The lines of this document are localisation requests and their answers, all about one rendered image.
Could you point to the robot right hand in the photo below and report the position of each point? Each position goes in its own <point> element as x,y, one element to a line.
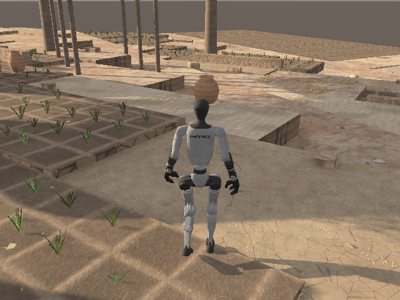
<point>235,186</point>

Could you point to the left robot forearm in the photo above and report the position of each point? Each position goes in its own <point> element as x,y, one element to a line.
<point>170,163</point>

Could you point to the right robot forearm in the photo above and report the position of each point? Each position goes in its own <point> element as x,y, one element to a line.
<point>230,168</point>

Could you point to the right robot upper arm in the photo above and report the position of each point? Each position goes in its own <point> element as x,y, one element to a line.
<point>223,143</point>

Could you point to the left robot upper arm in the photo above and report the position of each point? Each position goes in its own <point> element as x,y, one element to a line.
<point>181,131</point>

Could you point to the robot left shin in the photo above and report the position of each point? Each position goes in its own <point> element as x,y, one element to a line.
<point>188,228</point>

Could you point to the robot torso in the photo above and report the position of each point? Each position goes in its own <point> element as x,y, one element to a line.
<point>200,148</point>

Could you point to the robot left hand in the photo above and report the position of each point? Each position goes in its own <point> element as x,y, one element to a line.
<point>173,174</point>

